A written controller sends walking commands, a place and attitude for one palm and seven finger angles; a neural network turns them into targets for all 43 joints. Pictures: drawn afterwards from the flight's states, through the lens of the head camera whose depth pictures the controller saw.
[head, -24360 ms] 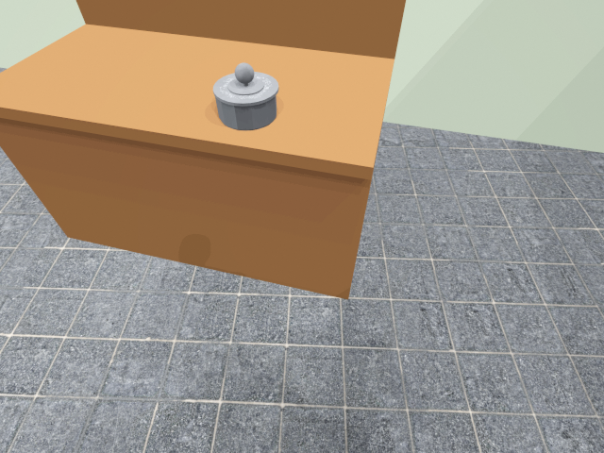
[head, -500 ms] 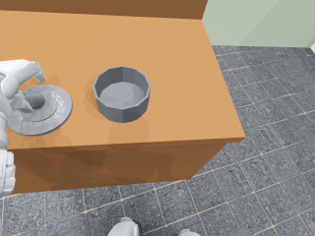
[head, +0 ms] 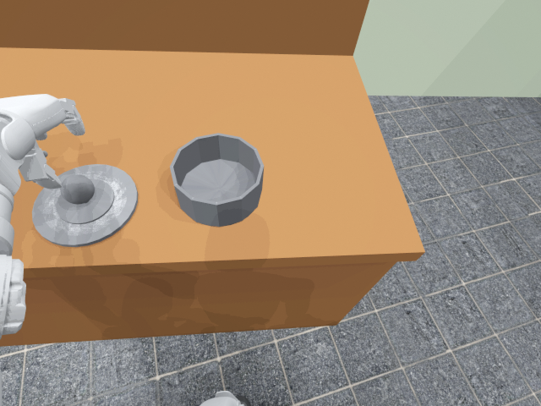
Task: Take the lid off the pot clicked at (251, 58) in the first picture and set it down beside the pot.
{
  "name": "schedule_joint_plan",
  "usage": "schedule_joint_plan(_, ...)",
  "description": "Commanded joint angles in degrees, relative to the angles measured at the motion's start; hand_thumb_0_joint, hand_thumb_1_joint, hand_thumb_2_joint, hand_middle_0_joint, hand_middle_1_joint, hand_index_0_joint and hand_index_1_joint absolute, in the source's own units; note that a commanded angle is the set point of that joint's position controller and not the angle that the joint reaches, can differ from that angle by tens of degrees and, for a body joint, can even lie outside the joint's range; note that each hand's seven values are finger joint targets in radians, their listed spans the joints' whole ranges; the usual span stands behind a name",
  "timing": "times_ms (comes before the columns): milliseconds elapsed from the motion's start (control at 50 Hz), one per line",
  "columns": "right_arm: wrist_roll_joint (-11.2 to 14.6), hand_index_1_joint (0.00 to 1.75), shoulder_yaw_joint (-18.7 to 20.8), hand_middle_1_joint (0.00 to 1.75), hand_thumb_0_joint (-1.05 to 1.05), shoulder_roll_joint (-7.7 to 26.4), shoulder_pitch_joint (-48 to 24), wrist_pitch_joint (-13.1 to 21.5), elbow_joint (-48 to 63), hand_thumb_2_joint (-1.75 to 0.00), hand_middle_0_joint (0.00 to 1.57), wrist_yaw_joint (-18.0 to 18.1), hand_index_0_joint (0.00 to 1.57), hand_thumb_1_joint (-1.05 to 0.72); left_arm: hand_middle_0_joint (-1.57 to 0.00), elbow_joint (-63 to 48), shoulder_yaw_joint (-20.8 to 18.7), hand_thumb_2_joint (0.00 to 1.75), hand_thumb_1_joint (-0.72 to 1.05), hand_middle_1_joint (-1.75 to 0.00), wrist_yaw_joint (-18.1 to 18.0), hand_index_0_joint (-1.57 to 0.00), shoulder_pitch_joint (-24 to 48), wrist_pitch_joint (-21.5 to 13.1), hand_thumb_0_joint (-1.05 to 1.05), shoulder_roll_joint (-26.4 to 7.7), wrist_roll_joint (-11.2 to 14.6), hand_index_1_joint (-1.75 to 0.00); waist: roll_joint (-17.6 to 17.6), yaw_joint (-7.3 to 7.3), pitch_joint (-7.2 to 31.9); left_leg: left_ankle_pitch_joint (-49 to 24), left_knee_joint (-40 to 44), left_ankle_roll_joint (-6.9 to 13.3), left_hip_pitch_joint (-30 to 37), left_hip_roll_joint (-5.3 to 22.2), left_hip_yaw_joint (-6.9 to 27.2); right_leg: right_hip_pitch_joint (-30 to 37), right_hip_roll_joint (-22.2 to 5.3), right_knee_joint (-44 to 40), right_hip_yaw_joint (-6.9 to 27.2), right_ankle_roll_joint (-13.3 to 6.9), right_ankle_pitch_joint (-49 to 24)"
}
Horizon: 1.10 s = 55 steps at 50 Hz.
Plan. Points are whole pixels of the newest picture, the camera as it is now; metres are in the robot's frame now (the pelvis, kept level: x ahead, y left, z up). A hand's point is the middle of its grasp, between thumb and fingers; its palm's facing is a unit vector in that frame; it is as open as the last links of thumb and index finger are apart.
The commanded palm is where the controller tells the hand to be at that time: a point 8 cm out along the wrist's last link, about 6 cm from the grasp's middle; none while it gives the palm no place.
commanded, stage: raise the empty hand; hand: left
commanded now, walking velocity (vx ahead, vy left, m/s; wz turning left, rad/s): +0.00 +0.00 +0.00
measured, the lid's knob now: (77, 189) +0.47 +0.33 -0.02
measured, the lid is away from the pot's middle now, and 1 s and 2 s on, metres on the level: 0.24 0.24 0.24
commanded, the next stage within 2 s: draw the hand back to the body in 0.60 s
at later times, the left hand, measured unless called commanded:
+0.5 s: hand (30, 122) +0.46 +0.32 +0.14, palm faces -0.37 -0.09 -0.93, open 11.0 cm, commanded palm +0.48 +0.31 +0.21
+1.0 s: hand (27, 136) +0.44 +0.32 +0.14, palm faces -0.38 -0.11 -0.92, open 11.0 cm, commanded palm +0.43 +0.31 +0.20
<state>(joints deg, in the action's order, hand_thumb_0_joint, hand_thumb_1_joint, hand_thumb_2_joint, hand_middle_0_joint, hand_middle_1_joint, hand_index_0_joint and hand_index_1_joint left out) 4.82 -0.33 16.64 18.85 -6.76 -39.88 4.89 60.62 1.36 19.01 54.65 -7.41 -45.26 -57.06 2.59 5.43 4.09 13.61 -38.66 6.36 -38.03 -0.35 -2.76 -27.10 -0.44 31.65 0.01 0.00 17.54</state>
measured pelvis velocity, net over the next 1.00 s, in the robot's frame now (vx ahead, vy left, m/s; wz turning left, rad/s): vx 0.01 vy -0.03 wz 0.03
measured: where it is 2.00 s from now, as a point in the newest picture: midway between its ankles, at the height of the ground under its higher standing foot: outside the picture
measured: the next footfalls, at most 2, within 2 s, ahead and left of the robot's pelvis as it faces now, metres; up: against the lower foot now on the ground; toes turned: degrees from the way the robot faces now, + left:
none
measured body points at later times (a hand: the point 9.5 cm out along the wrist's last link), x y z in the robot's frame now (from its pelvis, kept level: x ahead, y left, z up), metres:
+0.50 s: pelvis +0.01 -0.01 +0.01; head +0.08 +0.01 +0.45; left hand +0.48 +0.32 +0.20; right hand +0.06 -0.30 -0.11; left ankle +0.05 +0.04 -0.72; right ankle -0.02 -0.18 -0.72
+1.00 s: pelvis +0.01 -0.03 +0.01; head +0.09 -0.02 +0.45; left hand +0.46 +0.32 +0.19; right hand +0.09 -0.30 -0.11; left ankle +0.05 +0.04 -0.72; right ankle -0.02 -0.18 -0.72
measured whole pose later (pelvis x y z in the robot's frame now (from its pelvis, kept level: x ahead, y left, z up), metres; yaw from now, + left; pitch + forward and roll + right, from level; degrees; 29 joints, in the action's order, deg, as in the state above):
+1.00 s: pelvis +0.01 -0.03 +0.01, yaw +1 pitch +11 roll -3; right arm 5.6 -0.3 16.8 15.5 -10.4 -37.3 3.5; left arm 52.2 -1.8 26.2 51.5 -7.4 -49.0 -54.1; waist 2.5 4.4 2.2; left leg 12.6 -34.1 4.3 -32.3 -0.2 -1.3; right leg -21.2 0.0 27.2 -1.1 1.8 16.6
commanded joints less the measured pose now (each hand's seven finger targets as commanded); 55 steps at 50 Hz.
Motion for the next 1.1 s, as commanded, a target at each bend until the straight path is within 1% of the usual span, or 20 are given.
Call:
schedule_joint_plan(0,-0.2,0.3,3.9,0.3,0.0,11.4,4.5,1.0,3.7,-0.9,0.2,0.8,0.2,-0.9,-0.35,-12.4,-1.7,0.66,-0.02,-0.85,-1.3,-0.35,28.2,0.5,0.0,-14.7,1.2,-0.85,7.0,0.82,21.5,-11.1,5.7,-2.4,36.9,2.2,8.7,-11.5,4.1,-5.3,-3.9,-2.9,-4.0)
schedule_joint_plan(100,0.0,0.3,3.5,0.3,0.0,11.6,4.3,1.3,3.8,-0.9,0.2,1.2,0.2,-0.9,-0.35,-9.8,-3.1,0.66,-0.02,-0.85,-0.2,-0.35,27.9,0.7,0.0,-17.2,1.6,-0.85,4.1,0.6,19.7,-8.7,6.6,-1.8,34.3,1.7,7.7,-8.8,4.0,-6.3,-3.8,-2.8,-4.2)
schedule_joint_plan(160,0.0,0.3,3.4,0.3,0.0,11.5,4.2,1.7,3.6,-0.9,0.2,1.3,0.2,-0.9,-0.35,-10.2,-1.5,0.66,-0.02,-0.85,0.5,-0.35,30.1,1.0,0.0,-16.0,1.3,-0.85,5.2,0.83,19.6,-9.3,6.8,-1.9,35.3,1.8,7.6,-9.1,4.0,-6.5,-3.7,-2.8,-4.4)
schedule_joint_plan(180,0.0,0.3,3.4,0.3,0.0,11.7,4.2,1.7,3.8,-0.9,0.2,1.2,0.2,-0.9,-0.35,-12.3,-2.8,0.66,-0.02,-0.85,0.6,-0.35,31.4,0.8,0.0,-17.9,1.2,-0.85,5.5,0.44,21.0,-9.8,7.0,-2.0,36.0,1.8,8.1,-8.3,4.1,-6.6,-3.7,-2.9,-4.8)
schedule_joint_plan(260,-0.1,0.3,3.4,0.3,0.0,11.3,3.9,1.8,4.2,-0.9,0.2,1.1,0.2,-0.9,-0.35,-12.2,-3.7,0.66,-0.02,-0.85,1.3,-0.35,30.6,0.9,0.0,-18.8,1.1,-0.85,6.6,0.17,22.3,-14.5,6.3,-2.0,37.1,1.5,7.4,-6.7,4.1,-6.6,-3.8,-2.8,-7.2)
schedule_joint_plan(340,-0.2,0.3,3.4,0.3,0.0,11.2,3.9,1.6,4.2,-0.9,0.2,0.7,0.2,-0.9,-0.35,-10.8,-1.8,0.66,-0.02,-0.85,2.4,-0.35,30.6,1.5,0.0,-16.5,1.2,-0.85,6.3,0.25,20.6,-14.9,6.3,-2.0,37.2,1.5,7.5,-7.5,4.3,-6.9,-4.2,-2.8,-7.0)
schedule_joint_plan(380,-0.1,0.3,3.4,0.3,0.0,11.4,3.7,1.5,4.4,-0.9,0.2,0.7,0.2,-0.9,-0.35,-12.5,-3.4,0.66,-0.02,-0.85,2.8,-0.35,32.5,1.5,0.0,-19.4,1.2,-0.85,5.4,0.04,22.3,-14.8,6.5,-1.8,36.8,1.3,7.0,-5.2,4.2,-7.1,-4.0,-2.7,-8.2)
schedule_joint_plan(420,-0.1,0.3,3.4,0.3,0.0,11.1,3.2,1.6,5.0,-0.9,0.2,0.7,0.2,-0.9,-0.35,-14.6,-3.3,0.66,-0.02,-0.85,3.0,-0.35,33.2,1.2,0.0,-19.2,1.2,-0.85,7.6,-0.09,23.9,-19.7,6.0,-2.0,38.6,1.5,7.1,-5.1,4.1,-7.0,-3.9,-2.8,-10.1)
schedule_joint_plan(500,0.2,0.3,3.2,0.3,0.0,11.3,3.4,1.1,4.6,-0.9,0.2,0.5,0.2,-0.9,-0.35,-9.7,-3.7,0.66,-0.02,-0.85,3.8,-0.35,30.6,2.0,0.0,-20.0,1.5,-0.85,4.8,0.08,20.5,-16.0,6.4,-1.7,35.6,1.0,6.4,-4.3,4.3,-7.4,-4.2,-2.6,-9.3)
schedule_joint_plan(540,-0.1,0.3,3.4,0.3,0.0,11.2,3.2,0.8,4.8,-0.9,0.2,0.1,0.2,-0.9,-0.35,-11.8,-3.1,0.66,-0.02,-0.85,4.2,-0.35,31.1,1.7,0.0,-19.1,1.4,-0.85,6.1,-0.13,21.9,-19.5,5.8,-1.7,37.2,1.1,6.3,-4.3,4.4,-7.1,-4.2,-2.6,-10.9)
schedule_joint_plan(580,0.2,0.3,3.2,0.3,0.0,11.2,3.0,0.5,5.0,-0.9,0.2,0.2,0.2,-0.9,-0.35,-8.8,-3.8,0.66,-0.02,-0.85,4.5,-0.35,28.9,1.7,0.0,-19.9,1.5,-0.85,2.9,-0.04,20.1,-16.7,6.0,-1.5,34.5,0.8,5.7,-3.8,4.5,-7.3,-4.3,-2.3,-10.3)
schedule_joint_plan(660,0.1,0.3,3.4,0.3,0.0,11.1,2.8,-0.1,5.1,-0.9,0.2,0.2,0.2,-0.9,-0.35,-13.6,-3.5,0.66,-0.02,-0.85,4.8,-0.35,32.3,0.9,0.0,-20.4,1.4,-0.85,5.9,0.17,22.9,-19.4,5.6,-1.5,37.3,1.2,5.8,-4.1,4.5,-7.0,-4.2,-2.3,-11.1)
schedule_joint_plan(700,0.3,0.3,3.2,0.3,0.0,11.0,2.4,-0.2,5.3,-0.9,0.2,0.4,0.2,-0.9,-0.35,-10.9,-4.9,0.66,-0.02,-0.85,4.8,-0.35,29.4,0.6,0.0,-21.4,1.9,-0.85,4.2,-0.04,21.3,-17.6,5.7,-1.4,35.0,0.9,5.3,-3.2,4.4,-7.0,-4.3,-2.3,-10.9)
schedule_joint_plan(740,0.1,0.3,3.2,0.3,0.0,10.8,1.9,-0.7,6.0,-0.9,0.2,0.2,0.2,-0.9,-0.35,-13.0,-6.7,0.66,-0.02,-0.85,4.8,-0.35,27.6,0.0,0.0,-22.7,2.1,-0.85,5.8,-0.74,23.2,-21.4,5.2,-1.3,35.7,0.7,5.3,-1.8,4.4,-6.5,-4.3,-2.4,-13.0)
schedule_joint_plan(780,0.2,0.3,3.2,0.3,0.0,10.7,1.1,-1.1,6.5,-0.9,0.2,0.0,0.2,-0.9,-0.35,-13.5,-8.1,0.66,-0.02,-0.85,4.6,-0.35,25.9,0.0,0.0,-24.0,2.2,-0.85,4.7,-1.1,22.8,-19.6,5.5,-1.2,34.6,0.6,4.9,-0.9,4.3,-6.8,-4.3,-2.2,-12.6)
schedule_joint_plan(820,0.2,0.3,3.3,0.3,0.0,10.3,-0.4,-1.3,7.5,-0.9,0.2,-0.3,0.2,-0.9,-0.35,-18.5,-6.9,0.66,-0.02,-0.85,4.6,-0.35,26.8,-0.4,0.0,-22.2,2.5,-0.85,7.9,-1.22,24.2,-23.9,5.6,-1.4,36.6,1.0,5.3,-1.2,4.0,-6.7,-4.4,-2.5,-13.8)
schedule_joint_plan(900,0.5,0.3,3.4,0.3,0.0,10.0,-1.3,-2.2,7.7,-0.9,0.2,-0.7,0.2,-0.9,-0.35,-17.8,-8.0,0.66,-0.02,-0.85,5.0,-0.35,20.8,-0.1,0.0,-21.7,3.9,-0.85,5.6,-1.15,21.2,-19.6,5.9,-1.0,35.6,0.7,5.0,-1.2,4.1,-7.6,-4.6,-2.1,-11.6)
schedule_joint_plan(1000,0.6,0.3,3.2,0.3,0.0,9.5,-3.3,-2.8,8.9,-0.9,0.2,-0.9,0.2,-0.9,-0.35,-24.1,-8.3,0.66,-0.02,-0.85,4.8,-0.35,20.2,-0.3,0.0,-21.3,4.5,-0.85,7.2,-1.47,21.6,-19.7,6.8,-0.9,37.3,0.5,5.4,-0.2,3.9,-8.0,-4.9,-2.4,-11.2)
schedule_joint_plan(1040,0.1,0.3,3.2,0.3,0.0,9.5,-3.6,-3.0,9.3,-0.9,0.2,-1.0,0.2,-0.9,-0.35,-25.9,-11.5,0.66,-0.02,-0.85,4.5,-0.35,16.6,-0.6,0.0,-23.6,5.1,-0.85,7.0,-2.33,24.0,-23.0,6.3,-0.6,38.1,0.2,5.6,1.9,3.9,-7.9,-4.6,-2.4,-13.5)
schedule_joint_plan(1080,0.4,0.3,2.8,0.3,0.0,9.5,-4.4,-3.2,9.4,-0.9,0.2,-1.0,0.2,-0.9,-0.35,-20.8,-11.7,0.66,-0.02,-0.85,4.6,-0.35,11.9,-0.1,0.0,-22.7,5.8,-0.85,2.6,-2.29,19.4,-18.4,6.9,-0.7,33.5,-0.1,4.6,2.7,3.8,-8.0,-4.8,-2.1,-13.4)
